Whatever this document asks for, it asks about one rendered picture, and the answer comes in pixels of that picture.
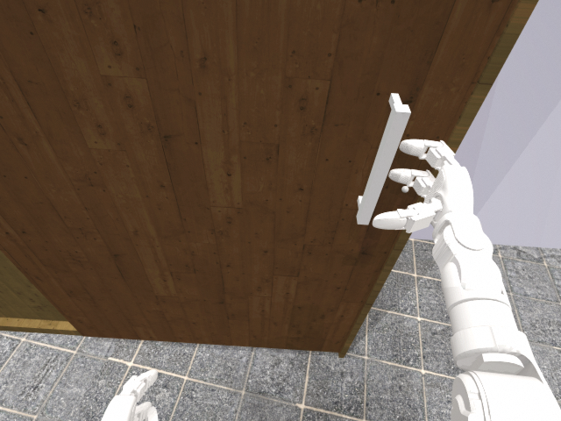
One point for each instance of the robot right hand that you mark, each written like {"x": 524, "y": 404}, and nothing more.
{"x": 452, "y": 188}

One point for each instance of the robot left hand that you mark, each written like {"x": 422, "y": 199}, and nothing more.
{"x": 123, "y": 407}

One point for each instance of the robot right forearm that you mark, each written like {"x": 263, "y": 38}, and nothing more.
{"x": 485, "y": 336}

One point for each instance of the robot right upper arm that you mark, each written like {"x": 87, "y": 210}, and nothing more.
{"x": 483, "y": 396}

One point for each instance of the handle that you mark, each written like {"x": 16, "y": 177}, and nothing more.
{"x": 390, "y": 141}

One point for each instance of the wardrobe door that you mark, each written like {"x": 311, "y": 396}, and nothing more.
{"x": 188, "y": 170}
{"x": 19, "y": 298}

